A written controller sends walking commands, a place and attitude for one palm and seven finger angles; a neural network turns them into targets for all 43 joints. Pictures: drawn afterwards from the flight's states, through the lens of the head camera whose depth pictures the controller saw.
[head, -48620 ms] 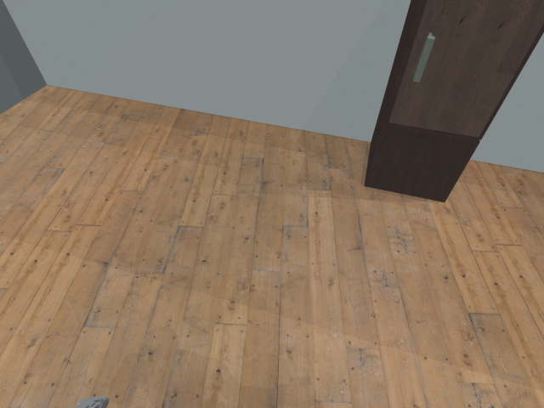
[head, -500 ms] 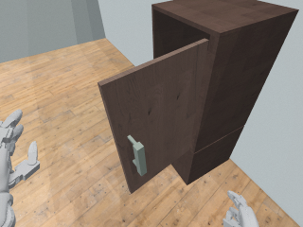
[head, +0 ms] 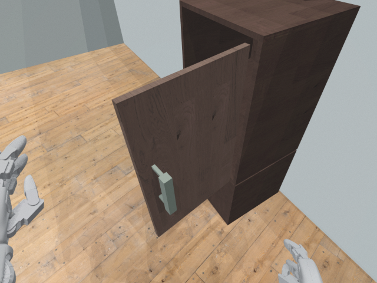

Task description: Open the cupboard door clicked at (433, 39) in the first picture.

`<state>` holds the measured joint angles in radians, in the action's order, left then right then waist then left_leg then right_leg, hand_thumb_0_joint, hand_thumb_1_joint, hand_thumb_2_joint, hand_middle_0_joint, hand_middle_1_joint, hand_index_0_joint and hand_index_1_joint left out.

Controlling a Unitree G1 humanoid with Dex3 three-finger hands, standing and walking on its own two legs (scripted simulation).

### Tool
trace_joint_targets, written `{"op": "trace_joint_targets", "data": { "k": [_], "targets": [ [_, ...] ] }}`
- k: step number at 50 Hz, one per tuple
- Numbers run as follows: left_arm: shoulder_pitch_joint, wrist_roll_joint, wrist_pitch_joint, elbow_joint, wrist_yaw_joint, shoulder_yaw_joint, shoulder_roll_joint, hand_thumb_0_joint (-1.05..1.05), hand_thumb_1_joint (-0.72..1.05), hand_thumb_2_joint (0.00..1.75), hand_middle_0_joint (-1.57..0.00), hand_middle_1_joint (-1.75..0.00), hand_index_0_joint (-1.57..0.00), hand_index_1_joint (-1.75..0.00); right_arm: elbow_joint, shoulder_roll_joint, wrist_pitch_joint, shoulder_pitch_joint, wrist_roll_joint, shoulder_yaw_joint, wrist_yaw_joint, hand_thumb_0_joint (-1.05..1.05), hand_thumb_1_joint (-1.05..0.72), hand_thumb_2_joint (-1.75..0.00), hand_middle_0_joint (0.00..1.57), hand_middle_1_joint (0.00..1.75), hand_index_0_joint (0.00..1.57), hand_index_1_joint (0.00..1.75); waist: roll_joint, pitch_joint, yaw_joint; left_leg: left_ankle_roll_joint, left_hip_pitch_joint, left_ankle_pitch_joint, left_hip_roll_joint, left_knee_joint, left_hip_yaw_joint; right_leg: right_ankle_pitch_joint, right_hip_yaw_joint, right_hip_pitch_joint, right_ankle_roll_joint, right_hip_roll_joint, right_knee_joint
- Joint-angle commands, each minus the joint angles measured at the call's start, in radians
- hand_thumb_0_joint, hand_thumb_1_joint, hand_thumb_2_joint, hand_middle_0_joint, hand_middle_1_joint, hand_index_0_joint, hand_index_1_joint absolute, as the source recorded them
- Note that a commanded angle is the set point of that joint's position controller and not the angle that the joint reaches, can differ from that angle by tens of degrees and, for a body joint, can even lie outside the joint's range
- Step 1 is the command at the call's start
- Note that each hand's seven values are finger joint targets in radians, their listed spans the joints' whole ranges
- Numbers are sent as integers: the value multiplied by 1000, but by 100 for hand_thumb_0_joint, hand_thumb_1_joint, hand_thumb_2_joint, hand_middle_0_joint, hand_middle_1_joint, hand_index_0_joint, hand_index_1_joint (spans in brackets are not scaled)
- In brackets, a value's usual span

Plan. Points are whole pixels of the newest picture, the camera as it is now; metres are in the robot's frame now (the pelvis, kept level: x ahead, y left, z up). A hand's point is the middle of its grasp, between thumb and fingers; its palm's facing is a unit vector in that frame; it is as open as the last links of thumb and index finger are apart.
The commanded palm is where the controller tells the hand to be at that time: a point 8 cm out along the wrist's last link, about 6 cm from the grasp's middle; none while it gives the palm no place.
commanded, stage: step back with the hand held close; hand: left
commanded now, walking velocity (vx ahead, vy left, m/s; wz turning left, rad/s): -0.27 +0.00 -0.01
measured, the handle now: (163, 189) +0.36 +0.11 -0.05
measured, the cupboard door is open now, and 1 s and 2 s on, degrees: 98 98 98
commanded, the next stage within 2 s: stop stepping back and stand still in 1.10 s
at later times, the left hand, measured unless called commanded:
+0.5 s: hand (4, 237) +0.14 +0.29 +0.15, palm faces +0.37 -0.78 -0.51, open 7.4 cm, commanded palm +0.08 +0.33 +0.17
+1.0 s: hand out of the picture +0.04 +0.31 +0.17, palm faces +0.46 -0.74 -0.49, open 7.4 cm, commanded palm -0.04 +0.34 +0.17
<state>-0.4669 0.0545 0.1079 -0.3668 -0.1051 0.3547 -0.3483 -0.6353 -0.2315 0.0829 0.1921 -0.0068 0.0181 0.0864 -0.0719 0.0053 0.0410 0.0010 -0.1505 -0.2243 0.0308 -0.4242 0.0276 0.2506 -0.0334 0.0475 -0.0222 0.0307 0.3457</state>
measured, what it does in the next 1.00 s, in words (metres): walks backwards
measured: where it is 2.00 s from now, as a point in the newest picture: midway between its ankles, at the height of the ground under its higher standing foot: outside the picture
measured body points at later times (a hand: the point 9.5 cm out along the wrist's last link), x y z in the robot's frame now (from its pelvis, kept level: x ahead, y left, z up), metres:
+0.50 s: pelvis -0.07 +0.03 -0.01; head -0.05 +0.03 +0.44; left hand +0.11 +0.33 +0.18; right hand +0.11 -0.22 -0.08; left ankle +0.01 +0.12 -0.74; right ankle -0.04 -0.10 -0.74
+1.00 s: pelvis -0.16 +0.03 -0.02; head -0.14 +0.06 +0.43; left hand +0.01 +0.34 +0.19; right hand +0.02 -0.20 -0.09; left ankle +0.00 +0.12 -0.74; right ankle -0.16 -0.10 -0.70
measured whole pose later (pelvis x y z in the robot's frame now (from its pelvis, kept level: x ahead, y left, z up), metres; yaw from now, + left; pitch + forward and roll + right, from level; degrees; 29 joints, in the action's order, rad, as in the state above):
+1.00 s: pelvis -0.16 +0.03 -0.02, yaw +4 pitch -1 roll -5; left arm -0.47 0.03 0.23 -0.54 -0.15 0.47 -0.48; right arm -0.62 -0.19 0.11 0.19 -0.01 -0.03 0.08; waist -0.04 0.07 -0.02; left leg -0.06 -0.50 -0.04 0.05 -0.51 0.00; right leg 0.43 0.01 0.41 0.00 0.11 0.94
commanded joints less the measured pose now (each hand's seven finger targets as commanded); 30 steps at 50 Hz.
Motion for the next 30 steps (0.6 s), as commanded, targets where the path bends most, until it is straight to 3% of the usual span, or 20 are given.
{"op": "trace_joint_targets", "data": {
  "k": [1,4,7,13,17,19,23,27,30],
  "targets": [
    [-5,-3,100,-203,-13,140,-205,0,90,90,-20,-30,-20,-30,186,-117,11,-126,4,-53,9,0,-90,-90,20,30,20,30,36,-74,-30,-30,54,222,5,-14,1,-394,75,152,24,-95,-50],
    [-35,-1,101,-208,-18,146,-215,0,90,90,-20,-30,-20,-30,199,-122,-10,-124,9,-60,15,0,-90,-90,20,30,20,30,13,-137,-30,-29,71,351,22,-6,0,-457,51,122,32,-83,-6],
    [-53,2,97,-231,-25,168,-241,0,90,90,-20,-30,-20,-30,220,-119,-31,-125,15,-64,18,0,-90,-90,20,30,20,30,64,-170,-31,-28,71,398,31,-7,0,-475,42,115,38,-71,19],
    [-86,4,93,-279,-41,183,-260,0,90,90,-20,-30,-20,-30,244,-119,-49,-124,18,-67,21,0,-90,-90,20,30,20,30,33,-172,-30,-27,3,340,35,6,-4,-418,49,111,39,-60,45],
    [-88,0,101,-282,-50,183,-259,0,90,90,-20,-30,-20,-30,245,-121,-46,-118,18,-67,19,0,-90,-90,20,30,20,30,29,-126,-34,-29,-81,177,36,31,-17,-285,58,126,39,-54,30],
    [-69,-7,115,-309,-55,190,-270,0,90,90,-20,-30,-20,-30,247,-130,-39,-116,17,-69,20,0,-90,-90,20,30,20,30,-7,-110,-36,-34,-138,68,39,60,-34,-220,54,105,38,-45,35],
    [-70,-21,140,-301,-61,197,-256,0,90,90,-20,-30,-20,-30,253,-136,-19,-108,19,-67,18,0,-90,-90,20,30,20,30,-41,-63,-37,-61,-315,-210,71,134,-80,-100,54,40,44,-14,94],
    [-51,-41,160,-309,-61,208,-238,0,90,90,-20,-30,-20,-30,256,-145,12,-106,16,-69,17,0,-90,-90,20,30,20,30,-102,-58,-27,-98,-543,-451,133,213,-154,-76,39,-101,52,25,256],
    [-47,-50,169,-316,-59,218,-234,0,90,90,-20,-30,-20,-30,249,-141,41,-101,12,-72,15,0,-90,-90,20,30,20,30,-108,-62,-25,-119,-627,-516,158,212,-192,-89,48,-141,51,44,341]
  ]
}}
